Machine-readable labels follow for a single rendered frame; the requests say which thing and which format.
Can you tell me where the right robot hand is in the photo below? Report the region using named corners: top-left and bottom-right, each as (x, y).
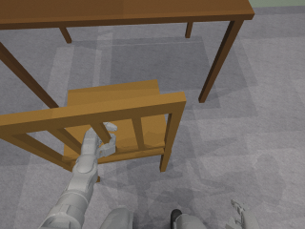
top-left (225, 198), bottom-right (261, 229)

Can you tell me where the chair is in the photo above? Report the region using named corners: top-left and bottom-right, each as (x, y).
top-left (0, 79), bottom-right (187, 182)

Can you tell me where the table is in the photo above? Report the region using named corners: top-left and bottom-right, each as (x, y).
top-left (0, 0), bottom-right (255, 109)

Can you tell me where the left robot forearm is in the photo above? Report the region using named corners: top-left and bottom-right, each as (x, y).
top-left (37, 154), bottom-right (98, 229)

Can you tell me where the left robot hand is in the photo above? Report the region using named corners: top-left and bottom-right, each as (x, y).
top-left (80, 122), bottom-right (118, 159)

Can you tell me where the robot right thigh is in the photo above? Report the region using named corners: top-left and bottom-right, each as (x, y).
top-left (173, 215), bottom-right (207, 229)

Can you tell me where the left robot shin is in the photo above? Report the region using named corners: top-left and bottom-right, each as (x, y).
top-left (118, 205), bottom-right (128, 209)

